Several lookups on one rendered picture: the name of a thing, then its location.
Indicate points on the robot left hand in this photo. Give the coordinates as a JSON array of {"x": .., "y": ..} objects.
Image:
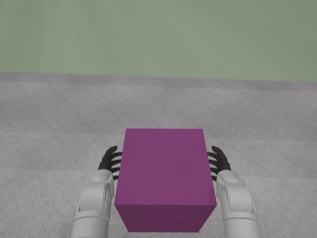
[{"x": 107, "y": 162}]

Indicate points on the robot right hand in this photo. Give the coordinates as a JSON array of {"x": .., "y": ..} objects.
[{"x": 221, "y": 163}]

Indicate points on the right robot forearm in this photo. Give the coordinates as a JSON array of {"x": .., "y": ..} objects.
[{"x": 238, "y": 208}]

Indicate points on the carton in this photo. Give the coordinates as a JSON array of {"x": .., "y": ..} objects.
[{"x": 164, "y": 183}]

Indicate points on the left robot forearm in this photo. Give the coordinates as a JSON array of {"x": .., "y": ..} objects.
[{"x": 93, "y": 209}]

